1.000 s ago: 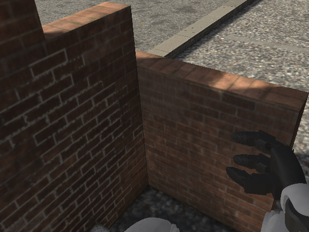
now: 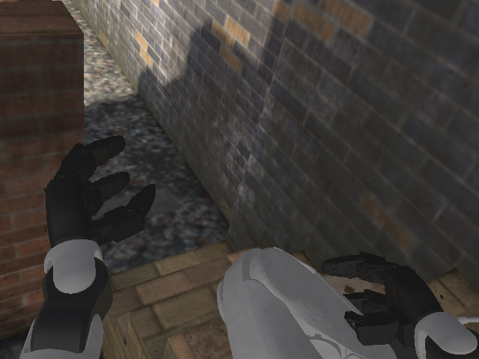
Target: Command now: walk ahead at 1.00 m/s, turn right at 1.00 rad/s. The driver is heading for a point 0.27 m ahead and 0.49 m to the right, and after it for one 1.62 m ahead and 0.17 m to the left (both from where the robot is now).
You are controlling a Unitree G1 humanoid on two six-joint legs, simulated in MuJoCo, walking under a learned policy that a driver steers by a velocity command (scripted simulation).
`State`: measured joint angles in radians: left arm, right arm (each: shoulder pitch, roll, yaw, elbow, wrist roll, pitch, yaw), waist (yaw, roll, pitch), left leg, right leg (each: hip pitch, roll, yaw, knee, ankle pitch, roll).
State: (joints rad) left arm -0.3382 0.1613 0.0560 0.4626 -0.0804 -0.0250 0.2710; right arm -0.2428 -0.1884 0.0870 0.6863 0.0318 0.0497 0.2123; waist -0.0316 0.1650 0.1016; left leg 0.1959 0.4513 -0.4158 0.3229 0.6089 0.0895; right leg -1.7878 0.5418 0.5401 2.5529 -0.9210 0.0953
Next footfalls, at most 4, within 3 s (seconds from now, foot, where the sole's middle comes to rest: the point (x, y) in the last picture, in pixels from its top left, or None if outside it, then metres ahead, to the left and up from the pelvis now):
none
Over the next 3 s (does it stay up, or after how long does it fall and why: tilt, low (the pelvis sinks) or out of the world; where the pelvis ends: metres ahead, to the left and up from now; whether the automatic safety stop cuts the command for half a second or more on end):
falls after 0.14 s (tilt)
